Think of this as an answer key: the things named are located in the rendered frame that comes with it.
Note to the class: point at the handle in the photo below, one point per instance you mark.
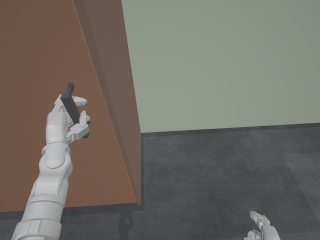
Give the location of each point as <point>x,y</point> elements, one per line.
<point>71,107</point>

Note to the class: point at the wardrobe door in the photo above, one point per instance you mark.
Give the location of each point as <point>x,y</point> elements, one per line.
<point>42,49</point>

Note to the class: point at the left robot hand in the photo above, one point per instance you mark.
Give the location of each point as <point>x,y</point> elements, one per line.
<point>59,121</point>

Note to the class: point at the left robot forearm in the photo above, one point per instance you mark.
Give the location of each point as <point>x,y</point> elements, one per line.
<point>43,212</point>

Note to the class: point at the right robot hand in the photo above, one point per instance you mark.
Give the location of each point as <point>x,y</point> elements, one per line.
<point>267,232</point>

